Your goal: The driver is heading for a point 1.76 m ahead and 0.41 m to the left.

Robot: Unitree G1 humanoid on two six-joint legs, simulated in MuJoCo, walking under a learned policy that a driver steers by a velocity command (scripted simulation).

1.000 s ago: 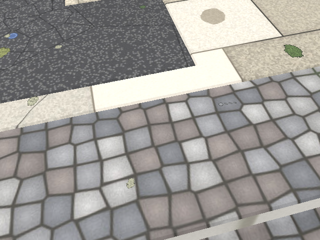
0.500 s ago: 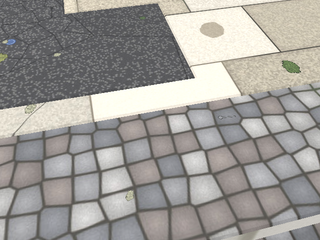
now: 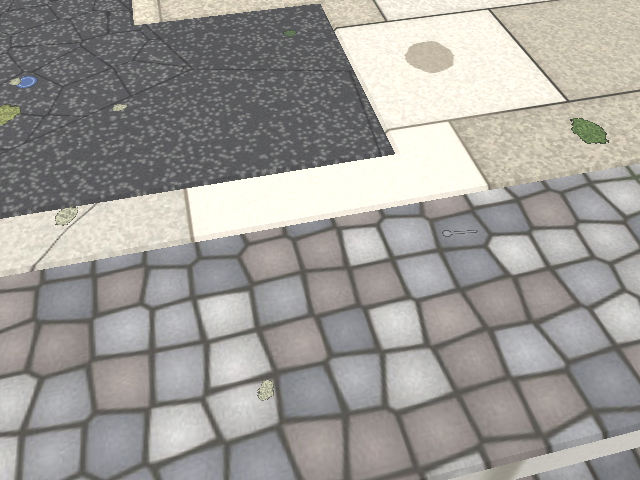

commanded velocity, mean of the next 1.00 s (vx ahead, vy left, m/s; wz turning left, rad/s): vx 0.13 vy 0.00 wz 0.00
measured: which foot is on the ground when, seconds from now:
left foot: down 0.00-0.82, up 0.84-1.00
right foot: down 0.00-1.00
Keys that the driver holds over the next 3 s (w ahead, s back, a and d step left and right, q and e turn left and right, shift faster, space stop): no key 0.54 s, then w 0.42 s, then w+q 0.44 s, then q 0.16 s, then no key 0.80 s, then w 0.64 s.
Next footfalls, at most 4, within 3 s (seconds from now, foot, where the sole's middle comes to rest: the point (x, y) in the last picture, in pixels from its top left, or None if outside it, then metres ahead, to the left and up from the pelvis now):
1.34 left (274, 450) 0.52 0.12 -0.66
1.82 right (295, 321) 0.82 0.09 -0.66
2.16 left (207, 389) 0.65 0.27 -0.66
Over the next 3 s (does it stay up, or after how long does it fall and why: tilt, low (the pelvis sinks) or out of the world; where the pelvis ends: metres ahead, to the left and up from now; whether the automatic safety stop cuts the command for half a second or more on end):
stays up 0.89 0.25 0.11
